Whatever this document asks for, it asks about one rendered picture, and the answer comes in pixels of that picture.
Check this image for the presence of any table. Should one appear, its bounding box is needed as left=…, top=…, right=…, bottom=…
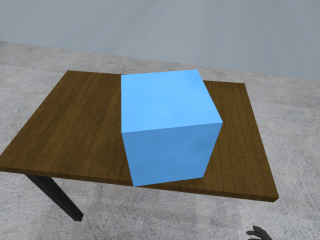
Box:
left=0, top=70, right=279, bottom=222

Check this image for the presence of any right robot hand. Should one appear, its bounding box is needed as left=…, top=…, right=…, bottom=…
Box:
left=246, top=225, right=272, bottom=240

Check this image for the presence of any carton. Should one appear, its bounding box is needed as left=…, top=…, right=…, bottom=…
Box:
left=121, top=69, right=223, bottom=187

